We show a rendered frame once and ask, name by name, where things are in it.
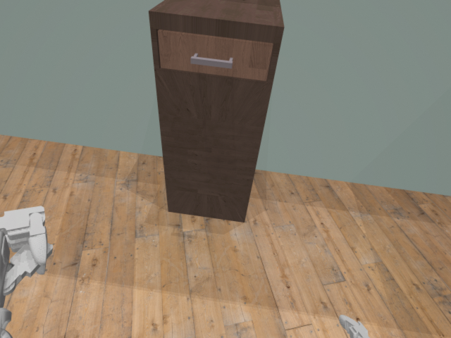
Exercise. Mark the cabinet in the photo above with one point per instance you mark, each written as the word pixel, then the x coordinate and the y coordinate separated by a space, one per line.
pixel 211 125

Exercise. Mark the handle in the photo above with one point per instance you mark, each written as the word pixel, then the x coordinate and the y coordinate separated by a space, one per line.
pixel 211 62

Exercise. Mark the drawer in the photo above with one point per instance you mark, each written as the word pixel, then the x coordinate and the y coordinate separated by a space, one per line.
pixel 251 59

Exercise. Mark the robot left hand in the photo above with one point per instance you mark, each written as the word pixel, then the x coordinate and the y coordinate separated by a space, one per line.
pixel 23 230

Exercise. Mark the robot right hand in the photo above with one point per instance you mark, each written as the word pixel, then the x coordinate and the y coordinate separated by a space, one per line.
pixel 354 329

